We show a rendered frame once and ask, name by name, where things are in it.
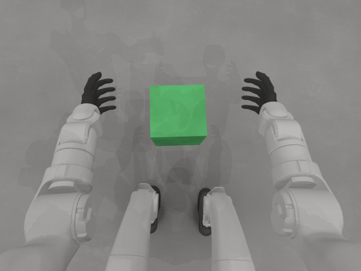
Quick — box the robot foot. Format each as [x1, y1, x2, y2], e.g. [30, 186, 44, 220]
[197, 188, 212, 236]
[150, 186, 161, 234]

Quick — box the right robot foot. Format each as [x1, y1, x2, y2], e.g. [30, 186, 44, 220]
[197, 188, 212, 236]

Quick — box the robot right upper arm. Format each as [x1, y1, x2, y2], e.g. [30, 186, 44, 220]
[271, 188, 361, 271]

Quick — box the left robot foot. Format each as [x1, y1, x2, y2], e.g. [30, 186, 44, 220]
[150, 186, 161, 234]

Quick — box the robot left hand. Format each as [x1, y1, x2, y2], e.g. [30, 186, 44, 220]
[81, 72, 116, 114]

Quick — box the carton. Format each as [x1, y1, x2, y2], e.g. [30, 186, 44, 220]
[149, 85, 207, 146]

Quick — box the robot left forearm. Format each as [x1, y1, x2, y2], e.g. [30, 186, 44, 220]
[24, 103, 103, 240]

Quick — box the robot right hand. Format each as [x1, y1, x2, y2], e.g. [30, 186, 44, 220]
[241, 71, 277, 114]

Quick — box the robot left upper arm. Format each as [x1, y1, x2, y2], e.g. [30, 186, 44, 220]
[0, 192, 97, 271]

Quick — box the robot right forearm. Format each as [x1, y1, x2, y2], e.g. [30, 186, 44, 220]
[258, 102, 344, 230]

